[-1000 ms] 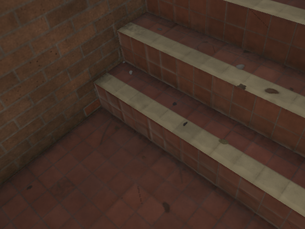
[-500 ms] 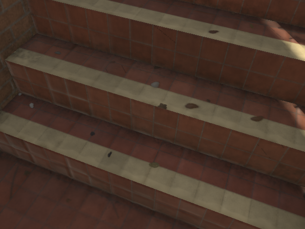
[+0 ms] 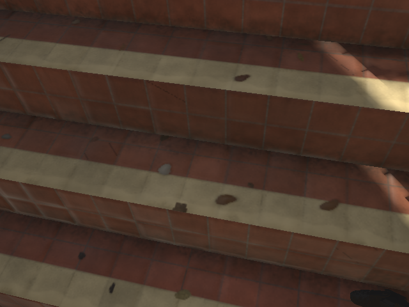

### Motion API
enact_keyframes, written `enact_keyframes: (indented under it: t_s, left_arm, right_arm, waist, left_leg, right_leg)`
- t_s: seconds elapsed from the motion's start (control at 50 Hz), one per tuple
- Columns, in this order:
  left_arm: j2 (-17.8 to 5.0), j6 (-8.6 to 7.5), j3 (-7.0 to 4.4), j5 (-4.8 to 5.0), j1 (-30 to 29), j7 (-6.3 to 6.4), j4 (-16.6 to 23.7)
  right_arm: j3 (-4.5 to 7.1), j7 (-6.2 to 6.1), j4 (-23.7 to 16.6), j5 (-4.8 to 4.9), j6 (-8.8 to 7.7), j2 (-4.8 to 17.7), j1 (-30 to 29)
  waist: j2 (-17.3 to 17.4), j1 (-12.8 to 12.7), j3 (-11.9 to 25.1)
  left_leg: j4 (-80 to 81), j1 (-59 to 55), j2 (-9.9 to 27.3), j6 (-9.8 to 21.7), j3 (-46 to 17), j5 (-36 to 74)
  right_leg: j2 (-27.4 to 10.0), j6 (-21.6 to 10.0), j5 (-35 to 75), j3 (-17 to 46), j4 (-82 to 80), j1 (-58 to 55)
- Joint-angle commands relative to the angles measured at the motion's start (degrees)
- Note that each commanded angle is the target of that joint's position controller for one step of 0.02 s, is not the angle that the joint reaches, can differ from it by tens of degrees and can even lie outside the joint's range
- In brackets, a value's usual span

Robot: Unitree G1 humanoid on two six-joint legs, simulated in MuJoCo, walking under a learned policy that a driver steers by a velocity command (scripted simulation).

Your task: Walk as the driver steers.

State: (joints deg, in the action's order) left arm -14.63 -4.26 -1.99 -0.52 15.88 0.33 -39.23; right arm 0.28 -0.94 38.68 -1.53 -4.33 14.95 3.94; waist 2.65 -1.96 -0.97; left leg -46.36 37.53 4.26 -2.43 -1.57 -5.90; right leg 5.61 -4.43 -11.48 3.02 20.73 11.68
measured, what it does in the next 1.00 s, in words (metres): climbs, turning left: left foot, then right foot 0.21 m higher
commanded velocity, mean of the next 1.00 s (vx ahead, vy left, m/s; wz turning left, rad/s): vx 0.50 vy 0.00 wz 0.27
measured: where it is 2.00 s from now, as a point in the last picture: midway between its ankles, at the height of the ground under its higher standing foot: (88, 163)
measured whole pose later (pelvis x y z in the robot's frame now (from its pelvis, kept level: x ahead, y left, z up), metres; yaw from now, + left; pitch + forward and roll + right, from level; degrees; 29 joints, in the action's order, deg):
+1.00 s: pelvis +0.38 +0.05 +0.19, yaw +20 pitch +3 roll +0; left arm -9.0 -2.6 -0.4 -2.8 25.3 2.7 -52.5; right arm -1.9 0.4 32.8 1.0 0.1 9.3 2.7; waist 2.7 -3.0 1.7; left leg -105.2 69.8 1.3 1.0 -2.7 -1.0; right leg -8.9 3.1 -21.0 -16.3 26.5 6.3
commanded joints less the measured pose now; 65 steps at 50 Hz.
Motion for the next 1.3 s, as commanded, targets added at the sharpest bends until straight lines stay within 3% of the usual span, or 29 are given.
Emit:
enact_keyframes:
  t_s: [0.02, 0.12, 0.14, 0.16, 0.2, 0.26, 0.34, 0.46, 0.5, 0.54, 0.58, 0.62, 0.64, 0.66, 0.68, 0.7, 0.72, 0.76, 0.82, 0.88, 0.92, 1.04, 1.14, 1.18, 1.22, 1.24, 1.26, 1.28, 1.3]
  left_arm:
    - [-6.8, -0.48, -1.68, -0.13, -1.4, -0.10, 3.4]
    - [-5.9, 0.52, -0.60, 1.44, -6.8, 0.97, 3.8]
    - [-4.4, 0.27, 0.06, 0.82, -9.8, 1.26, 5.2]
    - [2.5, -0.98, 2.05, -1.83, -6.1, 0.60, 5.3]
    - [-4.3, -1.18, 0.36, 1.07, 3.9, -0.48, 0.7]
    - [1.4, -0.13, 2.22, 0.24, -8.6, -0.40, 6.3]
    - [9.4, -0.42, 5.86, 0.45, -10.9, -1.53, 9.9]
    - [11.6, -1.40, 9.78, -0.14, -25.5, -1.42, 20.3]
    - [12.3, -1.82, 10.16, -1.55, -29.2, -0.60, 22.5]
    - [14.3, -1.80, 11.32, -1.57, -29.7, 0.10, 24.2]
    - [5.7, -1.67, 5.88, -0.20, -15.6, 0.52, 18.1]
    - [-4.4, -1.59, 1.68, 0.42, 1.5, -0.25, 12.3]
    - [-12.7, -0.44, -0.93, -2.53, 10.2, 0.43, 7.6]
    - [-12.1, 0.68, -1.35, -4.07, 11.1, 2.26, 5.7]
    - [-5.9, 1.57, 0.29, -0.22, 4.1, 2.80, 3.5]
    - [0.5, 2.62, 1.62, 0.21, -1.6, 2.76, 0.0]
    - [6.8, 3.00, 3.07, 0.32, -4.3, 2.69, -4.1]
    - [13.5, 2.76, 4.41, -0.85, -8.8, 1.78, -7.4]
    - [8.1, 2.44, 3.08, -2.28, -6.5, 0.47, -9.8]
    - [0.4, 0.97, 1.48, -2.52, -3.2, 2.10, -9.3]
    - [-3.1, 0.44, 0.15, -2.68, 2.6, 2.42, -9.6]
    - [-3.4, 1.84, -1.66, -1.80, 13.9, 3.74, -10.3]
    - [-4.4, 4.44, -2.38, -0.11, 13.1, 5.54, -11.8]
    - [-4.4, 5.95, -1.84, -0.76, 21.6, 4.12, -15.5]
    - [-11.5, 3.80, -2.23, -1.06, 19.9, 2.66, -11.6]
    - [-16.5, 2.41, -3.13, 1.23, 12.7, 3.19, -10.2]
    - [-16.3, 0.39, -2.99, 2.92, 2.2, 3.17, -7.0]
    - [-4.8, -1.87, -0.25, 0.20, -6.0, 2.11, -4.4]
    - [6.2, -6.45, 1.95, -0.82, -3.2, 0.50, -3.4]
  right_arm:
    - [0.46, -0.05, -2.2, 1.08, 0.69, 2.4, 2.0]
    - [1.80, 0.17, -3.6, -0.81, 0.21, 3.1, 8.0]
    - [2.59, 0.24, -0.5, -1.30, -0.28, 4.8, 17.9]
    - [2.61, 0.01, 1.4, -1.34, 0.12, 8.5, 21.4]
    - [3.72, -0.27, 0.7, -0.98, 1.13, 7.8, 20.4]
    - [1.93, -0.71, 1.7, -0.81, 2.99, 3.0, 18.2]
    - [0.85, -0.82, 8.5, -0.22, 4.11, 1.0, 26.0]
    - [-0.63, -1.15, 10.9, 1.65, 4.95, -0.2, 25.7]
    - [-0.31, -2.51, 12.2, 1.29, 5.65, 0.4, 29.4]
    - [1.39, -4.76, 13.0, 2.87, 7.23, 3.7, 29.9]
    - [2.52, -4.82, 12.4, 1.72, 5.90, 8.5, 28.0]
    - [3.95, -4.34, 11.4, 0.36, 3.34, 11.1, 18.5]
    - [3.65, -2.55, 6.1, 0.99, 1.61, 3.9, 15.4]
    - [2.68, 0.28, 6.3, -0.09, 0.29, -2.4, 11.0]
    - [2.31, 2.71, 0.1, 1.36, 0.60, -5.5, 5.9]
    - [0.88, 2.88, -4.6, 2.76, 1.81, -7.3, 0.0]
    - [0.18, 2.51, -5.4, 2.35, 3.20, -6.6, 3.4]
    - [-0.49, 2.03, -2.5, 3.19, 5.46, -6.3, 14.2]
    - [-2.49, 2.28, -5.5, 2.13, 3.75, -8.7, 9.5]
    - [-2.20, 1.34, -8.4, 0.21, 3.58, -4.3, 0.8]
    - [-1.57, 0.85, -7.2, 1.82, 3.98, -2.8, 1.0]
    - [-1.62, 2.22, -11.0, 3.73, 4.35, -4.2, -8.7]
    - [-3.83, 5.01, -16.2, 3.80, 4.09, -7.4, -19.7]
    - [-4.62, 6.05, -21.0, 2.31, 0.23, -6.5, -27.2]
    - [0.10, 6.47, -16.3, 4.11, 1.38, 2.3, -10.3]
    - [2.69, 5.11, -12.4, 2.65, 3.51, 4.5, 0.0]
    - [4.02, 3.19, -6.2, 0.17, 5.16, 6.4, 11.4]
    - [4.18, 1.58, -0.5, -0.40, 5.46, 10.5, 21.1]
    - [3.25, 0.39, 0.4, -7.82, 4.25, 15.9, 27.4]
  waist:
    - [-9.8, 0.9, 7.9]
    - [-8.9, 7.5, 10.0]
    - [-5.5, 11.1, 11.6]
    - [12.3, 6.8, 10.7]
    - [4.9, 4.6, 10.3]
    - [-1.6, 4.0, 0.6]
    - [1.6, 3.0, 0.8]
    - [0.4, 3.0, -2.4]
    - [3.8, 4.6, 1.9]
    - [8.2, 1.5, 8.8]
    - [13.2, -4.7, 19.1]
    - [14.0, -14.0, 24.1]
    - [-18.5, -13.6, 28.7]
    - [-26.4, -13.7, 30.2]
    - [-16.3, -7.6, 14.5]
    - [-13.4, -2.4, -0.6]
    - [-8.3, 3.3, -8.6]
    - [-5.1, 10.4, -9.6]
    - [-2.6, 11.0, -6.9]
    - [-3.7, 7.3, -1.6]
    - [-4.7, 4.4, 2.0]
    - [-8.2, -2.9, -5.2]
    - [-10.2, -4.3, -8.0]
    - [-6.1, -6.9, -1.8]
    - [-12.3, -0.2, 19.1]
    - [-14.8, 6.5, 17.2]
    - [-13.1, 13.0, 10.8]
    - [1.9, 15.1, 7.8]
    - [17.3, 11.7, 23.3]
  left_leg:
    - [1.4, -14.0, -2.9, 0.5, 3.1, 1.1]
    - [21.4, -22.9, -5.4, 7.0, 6.3, 4.4]
    - [25.9, -35.4, -0.7, 8.1, -0.4, 19.7]
    - [23.8, -47.9, 13.0, 12.4, -17.5, 56.8]
    - [26.2, -43.9, 19.2, 25.4, -26.0, 20.5]
    - [31.1, -34.6, 12.6, 19.9, -21.5, -12.8]
    - [31.8, -32.0, 10.5, 17.9, -18.7, -8.7]
    - [34.4, -19.9, 4.2, 14.0, -14.7, -12.4]
    - [38.3, -18.7, 4.4, 16.1, -14.9, -2.3]
    - [45.0, -17.0, 5.6, 16.5, -10.7, 14.8]
    - [32.2, -30.8, 7.3, 15.6, -8.2, 78.8]
    - [7.0, -33.3, 7.2, 16.3, -8.0, 101.5]
    - [-17.2, -9.2, -3.4, 13.1, -6.3, 59.3]
    - [-52.6, 4.7, -15.6, 9.8, -16.7, -1.4]
    - [-65.9, 17.0, -11.1, 9.7, -19.4, -7.5]
    - [-71.0, 25.2, -8.8, 10.2, -13.2, -9.8]
    - [-70.5, 26.4, -7.1, 10.1, -9.8, -9.0]
    - [-75.7, 20.6, -6.8, 8.6, -9.8, -2.8]
    - [-65.8, 27.0, -5.3, 7.9, -7.1, 9.4]
    - [-52.5, 24.3, -4.4, 3.9, -1.4, 15.6]
    - [-53.7, 28.0, -2.7, 3.1, 0.6, 12.3]
    - [-64.5, 57.8, 2.4, 1.7, -5.5, -8.6]
    - [-45.6, 48.7, 8.4, 2.4, 5.7, -16.1]
    - [-26.0, 30.2, 0.0, 5.1, 15.8, -20.2]
    - [8.5, -23.4, -7.0, 6.2, 11.2, 3.0]
    - [24.7, -33.4, -7.4, 6.8, 9.3, 8.7]
    - [36.6, -46.6, -1.9, 9.3, 1.1, 19.0]
    - [31.8, -62.4, 10.2, 14.2, -8.1, 68.1]
    - [-2.9, -83.6, 22.7, 19.8, -11.3, 132.8]
  right_leg:
    - [-15.1, -8.1, 27.2, 6.4, -2.0, 2.5]
    - [-12.7, -4.6, 54.3, 6.8, 17.0, -7.4]
    - [-8.6, -2.2, 43.8, 5.6, 31.2, 2.1]
    - [0.6, 2.4, -13.3, 0.9, 52.4, 22.7]
    - [-0.7, 5.8, -20.2, 6.3, 78.3, 36.7]
    - [-4.1, 6.1, -16.2, 1.1, 96.1, 54.1]
    - [-6.1, 5.5, -12.3, -3.4, 117.9, 66.7]
    - [-11.9, 6.3, -2.9, -7.5, 100.7, 69.4]
    - [-11.4, 8.1, 3.2, -9.9, 90.7, 58.8]
    - [-9.2, 6.3, -18.8, -12.9, 68.6, 34.0]
    - [-2.1, 3.5, -26.0, -16.6, 62.9, 17.6]
    - [-7.2, -2.6, -25.6, 2.6, 44.0, 4.2]
    - [-24.0, -12.0, -16.4, 39.7, 16.8, -12.7]
    - [-33.2, -19.0, -23.1, 72.4, -5.2, -12.9]
    - [-34.9, -14.0, -39.4, 62.3, -4.7, -0.6]
    - [-31.2, -10.6, -43.6, 46.1, -1.2, 11.0]
    - [-28.1, -5.6, -37.6, 29.0, 3.4, 20.1]
    - [-25.1, 0.3, -21.9, 11.4, 5.2, 28.3]
    - [-21.3, 1.5, -7.5, -6.1, 0.2, 23.0]
    - [-19.9, -2.2, -2.5, -13.0, -3.8, 16.7]
    - [-21.3, -3.8, -2.2, -12.0, -4.7, 3.7]
    - [-31.8, -2.3, -1.5, -7.9, -7.4, -29.1]
    - [-27.6, 0.1, 13.3, -16.9, -12.7, -29.0]
    - [-21.9, 3.3, 72.7, -20.9, 2.1, -32.8]
    - [-25.9, 1.8, 84.8, -13.1, 15.1, -22.1]
    - [-25.1, 1.5, 79.6, -11.5, 18.4, -18.2]
    - [-19.5, 3.1, 47.4, -8.8, 32.2, -2.7]
    - [-6.6, 5.8, -23.4, -10.0, 68.1, 21.7]
    - [0.3, 3.9, -42.9, 9.3, 110.4, 48.0]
